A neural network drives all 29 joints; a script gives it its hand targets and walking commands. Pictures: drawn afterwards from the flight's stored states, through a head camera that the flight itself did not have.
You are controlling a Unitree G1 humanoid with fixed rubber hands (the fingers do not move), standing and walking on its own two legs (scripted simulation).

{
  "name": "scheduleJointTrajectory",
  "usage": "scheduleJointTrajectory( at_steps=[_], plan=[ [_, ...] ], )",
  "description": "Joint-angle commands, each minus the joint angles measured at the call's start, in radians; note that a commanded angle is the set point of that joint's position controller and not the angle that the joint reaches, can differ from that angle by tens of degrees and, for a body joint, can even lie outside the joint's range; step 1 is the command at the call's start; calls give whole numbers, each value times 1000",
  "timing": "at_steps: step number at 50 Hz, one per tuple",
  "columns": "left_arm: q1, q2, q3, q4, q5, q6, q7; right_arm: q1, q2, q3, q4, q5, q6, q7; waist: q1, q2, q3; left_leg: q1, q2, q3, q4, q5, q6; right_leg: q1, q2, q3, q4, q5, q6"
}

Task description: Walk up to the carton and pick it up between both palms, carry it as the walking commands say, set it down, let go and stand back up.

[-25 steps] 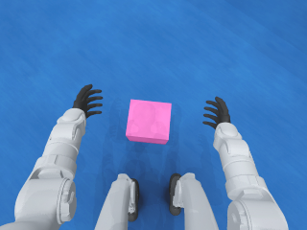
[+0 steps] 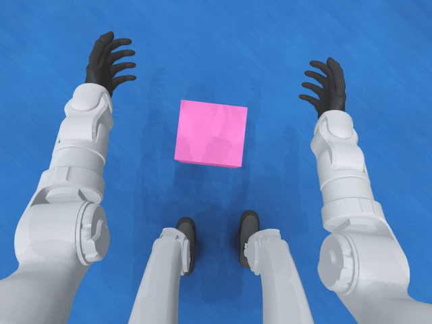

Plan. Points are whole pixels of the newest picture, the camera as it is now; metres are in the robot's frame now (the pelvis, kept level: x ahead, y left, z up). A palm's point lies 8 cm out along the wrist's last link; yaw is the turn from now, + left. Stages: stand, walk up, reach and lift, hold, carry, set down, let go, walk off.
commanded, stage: reach and lift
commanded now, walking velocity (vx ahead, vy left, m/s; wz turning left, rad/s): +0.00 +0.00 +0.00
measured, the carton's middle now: (210, 137) +0.48 +0.03 -0.56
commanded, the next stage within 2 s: none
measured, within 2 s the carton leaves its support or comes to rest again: neither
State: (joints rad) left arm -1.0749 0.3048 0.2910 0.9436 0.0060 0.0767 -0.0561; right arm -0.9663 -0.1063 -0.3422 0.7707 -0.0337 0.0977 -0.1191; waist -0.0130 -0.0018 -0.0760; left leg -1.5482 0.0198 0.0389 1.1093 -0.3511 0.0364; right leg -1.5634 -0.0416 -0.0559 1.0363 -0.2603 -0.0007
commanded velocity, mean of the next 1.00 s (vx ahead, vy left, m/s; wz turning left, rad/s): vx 0.00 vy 0.00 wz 0.00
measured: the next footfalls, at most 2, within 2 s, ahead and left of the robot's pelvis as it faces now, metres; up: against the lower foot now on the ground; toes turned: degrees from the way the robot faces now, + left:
none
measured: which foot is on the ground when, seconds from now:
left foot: down 0.00-1.00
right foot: down 0.00-1.00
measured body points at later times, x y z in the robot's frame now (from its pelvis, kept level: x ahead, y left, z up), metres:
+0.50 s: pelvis -0.02 -0.01 -0.13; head +0.30 +0.02 +0.18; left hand +0.50 +0.21 -0.27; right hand +0.48 -0.17 -0.27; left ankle +0.05 +0.10 -0.62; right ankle +0.09 -0.13 -0.62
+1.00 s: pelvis -0.05 -0.01 -0.24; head +0.31 +0.02 +0.03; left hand +0.50 +0.21 -0.41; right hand +0.48 -0.17 -0.42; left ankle +0.05 +0.10 -0.62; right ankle +0.09 -0.13 -0.62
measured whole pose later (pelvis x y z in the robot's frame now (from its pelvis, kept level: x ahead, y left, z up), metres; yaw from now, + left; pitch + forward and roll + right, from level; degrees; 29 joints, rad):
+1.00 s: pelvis -0.05 -0.01 -0.24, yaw +0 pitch +43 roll -3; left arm -1.37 0.43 0.04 1.15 -0.23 0.05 0.07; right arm -1.27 -0.23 -0.16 1.03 0.20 0.04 -0.20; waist -0.01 -0.02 0.19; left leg -2.23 0.03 0.00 2.06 -0.58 0.03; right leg -2.25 -0.05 -0.04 1.98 -0.48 -0.01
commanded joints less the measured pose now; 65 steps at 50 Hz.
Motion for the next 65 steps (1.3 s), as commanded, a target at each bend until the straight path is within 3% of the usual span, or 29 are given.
scheduleJointTrajectory(
  at_steps=[1,6,13,24,34,54,59,65],
  plan=[
    [-164,109,25,-101,10,-24,-4,-134,-68,-15,-110,-10,-29,15,17,40,-960,465,-70,-82,-61,487,-34,543,110,55,39,399,17],
    [-212,88,4,-59,6,-24,0,-177,-70,-27,-62,-4,-38,26,-1,49,-886,372,-70,-91,24,378,-48,314,111,33,122,254,21],
    [-249,111,-32,-32,-9,-15,26,-203,-88,-13,-8,31,-32,-4,-4,67,-976,221,-88,-61,206,279,-61,223,120,14,313,201,30],
    [-363,191,-108,-103,-104,6,77,-306,-146,73,-99,115,-2,-60,2,72,-1109,74,-88,-32,419,165,-54,191,124,5,530,120,24],
    [-444,215,-140,38,-149,-3,93,-407,-169,116,42,162,-11,-74,13,47,-957,-113,-66,-33,562,39,-39,59,108,11,679,14,26],
    [-599,247,-287,147,-274,-70,133,-563,-250,207,218,277,-101,-73,5,65,-858,-135,-36,-70,804,81,-40,-55,72,26,928,53,22],
    [-610,244,-311,215,-268,-86,128,-561,-221,242,376,322,-118,-47,22,78,-731,-192,-24,-86,839,76,-41,-161,64,37,975,40,26],
    [-645,239,-348,232,-285,-101,124,-610,-244,247,439,347,-152,-43,14,86,-704,-196,-15,-103,888,87,-43,-193,54,41,1028,49,25]
  ],
)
